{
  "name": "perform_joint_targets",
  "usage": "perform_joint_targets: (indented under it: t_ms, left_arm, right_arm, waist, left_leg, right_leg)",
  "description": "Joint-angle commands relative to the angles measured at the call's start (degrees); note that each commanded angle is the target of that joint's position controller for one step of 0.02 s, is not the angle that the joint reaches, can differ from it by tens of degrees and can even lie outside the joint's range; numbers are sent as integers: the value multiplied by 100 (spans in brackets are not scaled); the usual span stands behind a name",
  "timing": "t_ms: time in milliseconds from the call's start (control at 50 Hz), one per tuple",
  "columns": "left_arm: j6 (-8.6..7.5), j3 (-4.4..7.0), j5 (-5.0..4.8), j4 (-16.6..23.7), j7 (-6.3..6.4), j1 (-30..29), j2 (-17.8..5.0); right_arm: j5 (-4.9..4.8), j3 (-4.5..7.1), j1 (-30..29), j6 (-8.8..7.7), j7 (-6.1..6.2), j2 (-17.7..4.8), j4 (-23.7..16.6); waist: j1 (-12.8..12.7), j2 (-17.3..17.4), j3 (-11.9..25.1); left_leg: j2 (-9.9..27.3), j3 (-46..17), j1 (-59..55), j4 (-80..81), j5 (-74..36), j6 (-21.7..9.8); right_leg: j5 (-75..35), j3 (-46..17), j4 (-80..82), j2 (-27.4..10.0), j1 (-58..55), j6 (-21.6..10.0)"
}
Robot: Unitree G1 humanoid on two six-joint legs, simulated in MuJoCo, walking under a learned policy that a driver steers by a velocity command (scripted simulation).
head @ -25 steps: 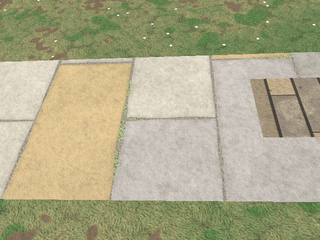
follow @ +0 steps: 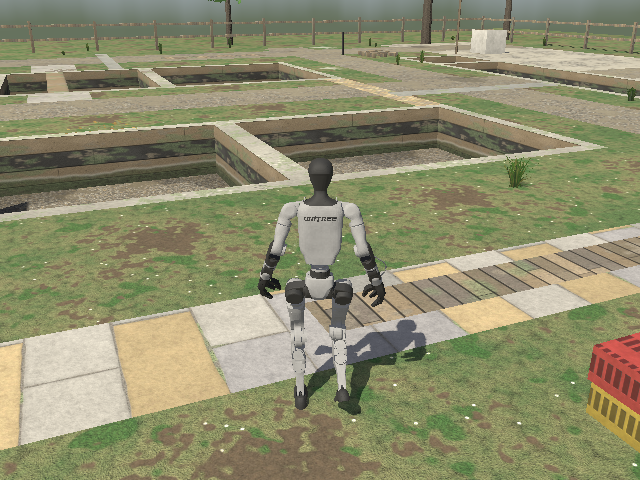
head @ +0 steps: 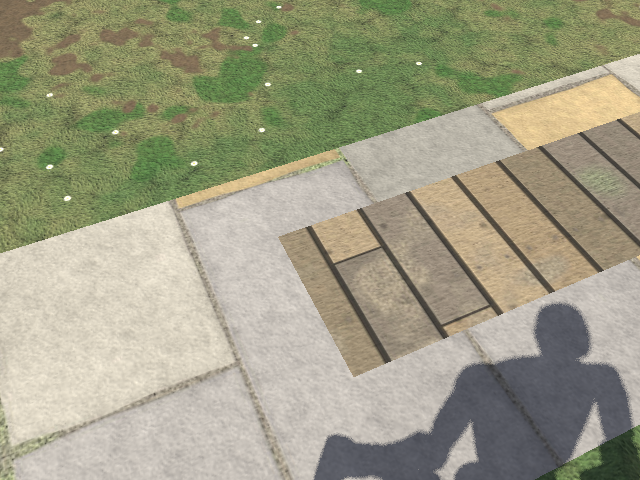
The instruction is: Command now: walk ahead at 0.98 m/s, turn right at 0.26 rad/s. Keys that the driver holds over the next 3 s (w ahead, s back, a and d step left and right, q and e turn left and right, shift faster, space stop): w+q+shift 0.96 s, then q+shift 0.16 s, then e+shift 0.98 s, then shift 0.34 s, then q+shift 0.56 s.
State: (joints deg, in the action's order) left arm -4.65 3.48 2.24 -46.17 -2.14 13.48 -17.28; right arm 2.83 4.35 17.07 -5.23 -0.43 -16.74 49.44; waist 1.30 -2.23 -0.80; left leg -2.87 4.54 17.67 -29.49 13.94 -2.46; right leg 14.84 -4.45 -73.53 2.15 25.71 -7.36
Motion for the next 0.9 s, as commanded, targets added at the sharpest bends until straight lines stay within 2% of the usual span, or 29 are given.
perform_joint_targets:
  t_ms: [20, 80, 120, 160, 200, 220, 240, 260, 280, 300, 320, 340, 360, 400, 460, 520, 580, 600, 640, 680, 700, 720, 740, 760, 780, 800, 820, 860, 900]
  left_arm:
    - [37, -180, 110, 636, -107, -214, 162]
    - [0, -283, 180, 1141, -161, -1211, 13]
    - [-65, -405, 63, 1301, -255, -1741, 128]
    - [-89, -424, -21, 1334, -266, -1969, 89]
    - [-102, -357, -14, 1323, -154, -2004, -114]
    - [-120, -287, 24, 1237, -76, -1724, -268]
    - [-148, -196, 48, 1013, 8, -964, -436]
    - [-169, -90, 85, 741, 108, -8, -625]
    - [-183, 66, 213, 621, 244, 981, -1085]
    - [-164, 151, 416, 583, 265, 1243, -1401]
    - [-95, 176, 198, 592, 229, 1075, -1180]
    - [-114, 70, 129, 571, 212, 539, -670]
    - [-148, 25, 98, 512, 182, 311, -400]
    - [-212, -27, 35, 319, 193, 330, -177]
    - [-344, -64, -142, -4, 145, 521, 54]
    - [-418, -65, -118, -108, 146, 436, 12]
    - [-424, -24, -106, -191, 213, 527, -294]
    - [-411, -8, -106, -227, 242, 673, -438]
    - [-314, 60, -98, -212, 330, 905, -819]
    - [-105, 168, -33, -90, 426, 678, -1203]
    - [-2, 201, 4, 40, 423, 419, -1278]
    - [48, 199, 41, 46, 345, 392, -1132]
    - [-21, -45, 138, 327, 262, 455, -172]
    - [-161, -94, -33, 1032, 238, 594, -321]
    - [-312, -111, 3, 1084, 237, 71, -601]
    - [-356, -111, -11, 1031, 233, -49, -683]
    - [-307, -138, 74, 1017, 249, -128, -600]
    - [-29, -179, 219, 956, 244, 33, -496]
    - [133, -227, 215, 1141, 202, -319, -337]
  right_arm:
    - [-116, -95, 542, -241, -57, -25, 53]
    - [-208, -80, 723, -274, -66, -221, 63]
    - [-245, -40, 717, -280, -66, -355, 1]
    - [-307, 31, 950, -292, -73, -726, 30]
    - [-321, 34, 1166, -244, -79, -834, 103]
    - [-313, 37, 1283, -216, -69, -904, 153]
    - [-290, 59, 1319, -167, -51, -1025, 192]
    - [-308, 70, 1221, -135, -42, -1043, 166]
    - [-295, -9, 1097, -141, -57, -666, 1]
    - [-513, -196, 1662, -123, -29, 320, -226]
    - [-524, -107, 1272, -75, 10, -201, -373]
    - [-431, -56, 645, -15, -2, -339, -427]
    - [-355, -65, 388, 24, -61, -253, -446]
    - [-208, -60, 413, 205, -170, -42, -438]
    - [-113, -102, -203, 432, -280, 185, -764]
    - [-116, -186, -864, 439, -396, 185, -1148]
    - [-134, -244, -1535, 422, -518, 14, -1380]
    - [-135, -259, -1687, 413, -545, -20, -1419]
    - [-153, -224, -1453, 399, -523, -221, -1333]
    - [-170, -83, -158, 395, -423, -596, -1015]
    - [-160, 68, 1031, 387, -330, -858, -666]
    - [-191, 234, 1514, 403, -182, -1114, -414]
    - [-242, 336, 957, 475, -95, -1575, -449]
    - [-123, 416, 812, 531, -89, -2013, -763]
    - [-129, 411, 757, 545, -21, -1729, -857]
    - [-151, 331, 558, 506, 23, -1375, -782]
    - [-183, 277, 408, 421, 34, -1213, -731]
    - [-230, 162, 180, 238, 60, -947, -775]
    - [-261, 136, 199, 99, 23, -913, -783]
  waist:
    - [-171, 543, -219]
    - [-193, 356, -604]
    - [-102, 292, -697]
    - [-10, 403, -602]
    - [12, 452, -419]
    - [-106, 534, -93]
    - [-463, 641, 426]
    - [-937, 654, 921]
    - [-1326, 275, 1582]
    - [-832, -965, 2423]
    - [-888, -938, 2369]
    - [-727, -462, 1214]
    - [-604, -176, 672]
    - [-251, -267, 261]
    - [-72, -299, -133]
    - [69, -300, -435]
    - [31, 43, -721]
    - [2, 91, -741]
    - [193, -130, -391]
    - [954, -427, 355]
    - [1475, -381, 892]
    - [1515, 161, 985]
    - [722, 1602, 482]
    - [452, 1622, 1794]
    - [595, 632, 1313]
    - [300, -1, 432]
    - [14, -297, 108]
    - [-375, -474, -213]
    - [-381, -357, -386]
  left_leg:
    - [1593, -2494, -755, 2043, 829, -864]
    - [1399, -1991, -560, 2524, 19, -1036]
    - [1029, -1361, 150, 2741, -967, -852]
    - [1152, -1327, 114, 2884, -2029, -854]
    - [1216, -1284, -793, 2329, -3340, -786]
    - [1209, -1228, -1227, 1641, -4373, -697]
    - [1142, -1165, -1325, 539, -4952, -618]
    - [943, -1114, -726, -806, -4407, -537]
    - [607, -975, 418, -2594, -2609, -502]
    - [216, -828, 2080, -4619, 1392, -419]
    - [299, -901, 2558, -5164, 877, -515]
    - [590, -887, 2829, -5012, 279, -506]
    - [747, -870, 2739, -4742, 52, -460]
    - [942, -857, 2396, -4515, 33, -355]
    - [1117, -709, 2809, -4363, -206, -304]
    - [1075, -409, 2785, -3617, -1183, -340]
    - [772, 248, 2063, -2040, -1857, -559]
    - [565, 518, 1753, -1687, -1913, -654]
    - [104, 833, 1132, -1407, -1656, -821]
    - [-227, 742, -239, -1392, -996, -1028]
    - [-303, 422, -1538, -1213, -644, -1213]
    - [-202, -109, -2627, -836, -184, -1367]
    - [708, -1724, -3075, -1019, -1247, -1608]
    - [1577, -4471, -4421, 406, 9, -2706]
    - [1812, -5137, -3927, 1491, 1222, -2498]
    - [1680, -4778, -2876, 1728, 1207, -2214]
    - [1445, -4324, -2001, 1715, 625, -2054]
    - [992, -3484, -605, 1781, -163, -1931]
    - [631, -2945, 138, 1941, -510, -1866]
  right_leg:
    - [-49, -482, 347, -541, 1551, 79]
    - [-803, 127, 1562, -864, 1954, 336]
    - [-1539, 482, 3025, -663, 699, 456]
    - [-1835, 744, 3462, -404, -196, 474]
    - [-1670, 754, 3949, -231, -362, 424]
    - [-1324, 742, 4124, -65, -740, 370]
    - [-950, 763, 4254, 118, -1600, 300]
    - [-874, 646, 4271, -82, -2869, 268]
    - [596, -483, 4296, -1268, -4165, 190]
    - [1981, -3134, 4821, -3035, -5422, -154]
    - [2667, -4101, 5685, -2964, -4822, -292]
    - [2279, -3014, 5762, -2577, -3928, -175]
    - [1234, -2186, 5831, -2352, -3215, -108]
    - [148, -1045, 6059, -2016, -2368, 70]
    - [-1047, 25, 6314, -1871, -2164, 220]
    - [-2137, 1156, 6520, -1564, -1849, 361]
    - [-2975, 1936, 6801, -1293, -1811, 546]
    - [-3955, 2088, 6680, -1287, -1975, 603]
    - [-6409, 2166, 5881, -1408, -2624, 693]
    - [-7772, 2046, 4041, -1661, -2759, 659]
    - [-7385, 1867, 2456, -1730, -2272, 543]
    - [-4116, 1833, 362, -1158, -1207, 579]
    - [1329, 1579, -1932, -179, 883, 739]
    - [1388, 308, -2594, 11, 2379, 842]
    - [924, -52, -2110, -314, 2795, 805]
    - [544, -62, -1423, -559, 2615, 796]
    - [531, -64, -954, -724, 2183, 854]
    - [657, -61, -253, -962, 1378, 1055]
    - [526, 134, 703, -1058, 1060, 1194]
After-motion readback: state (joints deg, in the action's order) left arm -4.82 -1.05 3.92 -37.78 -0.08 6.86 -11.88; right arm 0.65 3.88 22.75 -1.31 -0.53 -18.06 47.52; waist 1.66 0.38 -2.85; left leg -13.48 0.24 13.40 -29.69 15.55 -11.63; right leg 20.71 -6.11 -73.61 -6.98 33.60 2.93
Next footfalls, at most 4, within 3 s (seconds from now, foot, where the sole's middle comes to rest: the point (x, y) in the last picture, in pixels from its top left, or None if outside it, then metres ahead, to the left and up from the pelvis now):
0.28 right None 0.46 -0.12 -0.77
0.72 left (255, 338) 0.81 0.17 -0.77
1.14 right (209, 207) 1.23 0.31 -0.77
1.50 left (139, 252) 1.07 0.48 -0.77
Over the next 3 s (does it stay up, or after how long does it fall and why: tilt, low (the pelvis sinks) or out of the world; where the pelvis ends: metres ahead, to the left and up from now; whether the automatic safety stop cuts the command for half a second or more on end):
stays up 1.13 0.34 0.01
